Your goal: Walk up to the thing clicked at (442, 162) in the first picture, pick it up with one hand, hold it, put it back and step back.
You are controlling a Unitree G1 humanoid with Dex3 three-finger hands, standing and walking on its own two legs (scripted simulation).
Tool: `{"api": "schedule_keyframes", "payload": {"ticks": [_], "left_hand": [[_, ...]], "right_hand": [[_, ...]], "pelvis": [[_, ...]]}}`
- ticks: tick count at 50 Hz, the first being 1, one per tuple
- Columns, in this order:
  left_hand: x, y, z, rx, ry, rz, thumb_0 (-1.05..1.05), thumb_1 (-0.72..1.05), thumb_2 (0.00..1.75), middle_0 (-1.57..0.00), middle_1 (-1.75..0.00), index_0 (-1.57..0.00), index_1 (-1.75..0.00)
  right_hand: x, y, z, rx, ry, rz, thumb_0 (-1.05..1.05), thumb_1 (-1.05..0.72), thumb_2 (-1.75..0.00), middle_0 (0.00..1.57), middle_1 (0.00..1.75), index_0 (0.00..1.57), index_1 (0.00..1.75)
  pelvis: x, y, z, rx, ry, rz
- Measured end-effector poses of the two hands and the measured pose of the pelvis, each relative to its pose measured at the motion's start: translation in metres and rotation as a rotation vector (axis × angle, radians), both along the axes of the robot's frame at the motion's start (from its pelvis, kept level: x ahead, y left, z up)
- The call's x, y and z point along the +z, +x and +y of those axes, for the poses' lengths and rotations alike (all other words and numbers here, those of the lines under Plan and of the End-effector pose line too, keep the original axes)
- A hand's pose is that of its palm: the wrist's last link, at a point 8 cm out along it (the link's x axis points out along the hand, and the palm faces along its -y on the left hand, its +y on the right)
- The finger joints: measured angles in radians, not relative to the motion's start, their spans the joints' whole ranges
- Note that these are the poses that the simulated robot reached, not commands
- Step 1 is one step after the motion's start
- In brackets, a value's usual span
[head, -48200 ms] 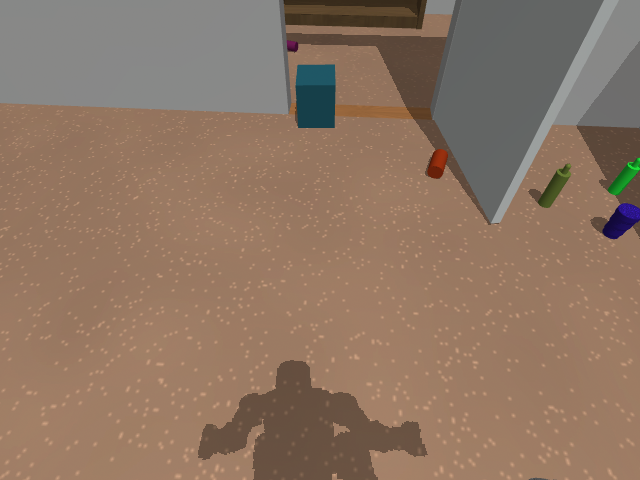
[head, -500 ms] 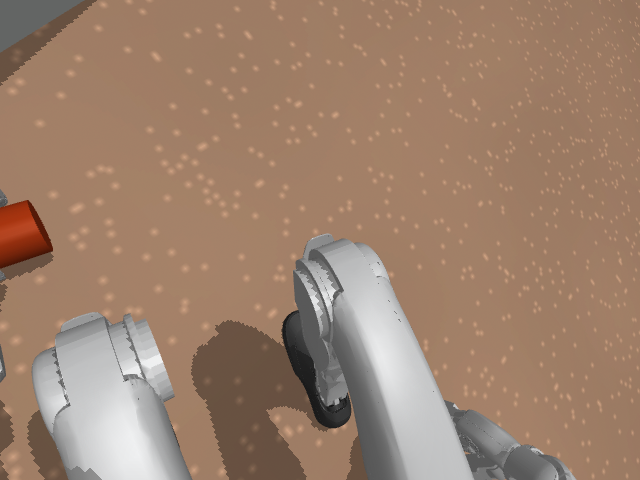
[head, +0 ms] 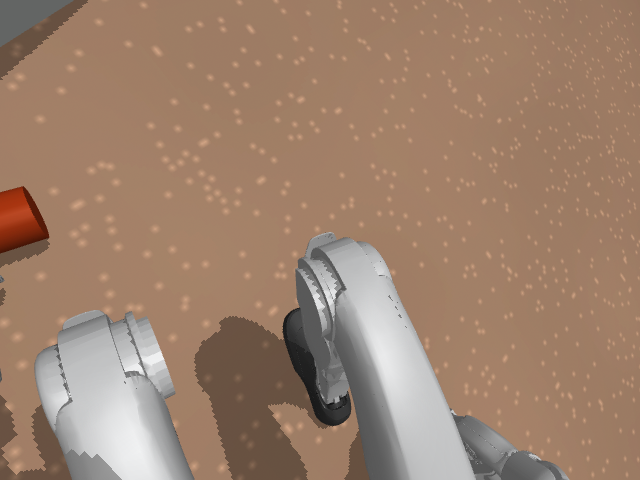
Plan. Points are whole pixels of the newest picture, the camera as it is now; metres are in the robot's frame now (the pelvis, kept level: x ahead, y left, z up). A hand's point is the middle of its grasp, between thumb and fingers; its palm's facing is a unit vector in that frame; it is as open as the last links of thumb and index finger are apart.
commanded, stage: withdraw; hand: left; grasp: from above
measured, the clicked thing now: out of the picture +0.45 +0.29 -0.26
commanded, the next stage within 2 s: home in 1.02 s
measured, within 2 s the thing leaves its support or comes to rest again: neither
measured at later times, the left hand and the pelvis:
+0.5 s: hand out of the picture +0.45 +0.32 -0.09, palm faces -0.28 -0.05 -0.96, open 13.4 cm; pelvis +0.01 +0.00 +0.04, yaw +3 degrees
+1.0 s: hand out of the picture +0.40 +0.28 -0.12, palm faces -0.44 -0.09 -0.89, open 13.4 cm; pelvis -0.02 -0.02 +0.04, yaw +7 degrees
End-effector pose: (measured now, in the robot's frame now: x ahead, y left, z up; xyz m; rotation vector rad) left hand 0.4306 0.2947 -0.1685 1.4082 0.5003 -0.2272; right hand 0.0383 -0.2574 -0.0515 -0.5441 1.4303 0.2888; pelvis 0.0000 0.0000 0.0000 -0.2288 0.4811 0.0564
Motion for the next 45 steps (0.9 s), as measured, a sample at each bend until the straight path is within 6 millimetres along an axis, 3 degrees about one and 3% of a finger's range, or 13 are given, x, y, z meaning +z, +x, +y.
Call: {"api": "schedule_keyframes", "payload": {"ticks": [10, 14, 20, 27, 32, 38, 45], "left_hand": [[0.004, 0.003, -0.001, -0.005, 0.007, -0.046, 0.0, -0.29, 0.86, -0.25, -0.88, -0.25, -0.88], [0.019, 0.011, 0.004, 0.016, 0.031, -0.126, 0.0, -0.34, 0.88, -0.23, -0.9, -0.23, -0.9], [0.075, 0.02, 0.015, 0.059, 0.092, -0.219, 0.0, -0.4, 0.92, -0.2, -0.93, -0.2, -0.93], [0.157, 0.012, 0.028, 0.108, 0.173, -0.113, 0.0, -0.43, 0.95, -0.19, -0.95, -0.18, -0.96], [0.186, -0.003, 0.017, 0.104, 0.121, 0.015, 0.0, -0.44, 0.96, -0.19, -0.96, -0.18, -0.98], [0.174, -0.024, -0.008, 0.001, 0.032, 0.117, 0.0, -0.45, 0.97, -0.2, -0.96, -0.18, -0.99], [0.134, -0.034, -0.02, -0.13, 0.005, 0.057, 0.01, -0.43, 0.96, -0.22, -0.94, -0.2, -0.97]], "right_hand": [[0.004, -0.001, -0.004, -0.004, -0.026, -0.011, 0.0, -0.9, -0.9, 0.2, 0.3, 0.2, 0.3], [0.006, -0.001, -0.006, -0.028, -0.019, -0.009, 0.0, -0.91, -0.9, 0.2, 0.3, 0.2, 0.3], [0.002, 0.016, -0.007, -0.127, 0.023, -0.042, 0.0, -0.91, -0.9, 0.2, 0.3, 0.2, 0.3], [0.004, 0.052, -0.006, -0.208, 0.087, -0.128, 0.0, -0.92, -0.91, 0.2, 0.3, 0.2, 0.3], [0.017, 0.069, -0.008, -0.203, 0.088, -0.186, 0.0, -0.92, -0.91, 0.2, 0.3, 0.2, 0.3], [0.035, 0.071, -0.023, -0.166, 0.005, -0.209, 0.0, -0.92, -0.91, 0.2, 0.3, 0.2, 0.3], [0.031, 0.057, -0.045, -0.139, -0.119, -0.175, 0.0, -0.92, -0.91, 0.2, 0.3, 0.2, 0.3]], "pelvis": [[-0.001, -0.001, 0.001, -0.002, -0.002, -0.003], [0.002, 0.001, 0.001, 0.0, 0.001, 0.017], [0.016, 0.008, 0.0, 0.008, 0.015, 0.09], [0.05, 0.005, -0.001, 0.036, 0.063, 0.127], [0.074, -0.004, -0.007, 0.054, 0.096, 0.108], [0.087, -0.013, -0.017, 0.064, 0.115, 0.09], [0.064, -0.015, -0.022, 0.064, 0.116, 0.082]]}}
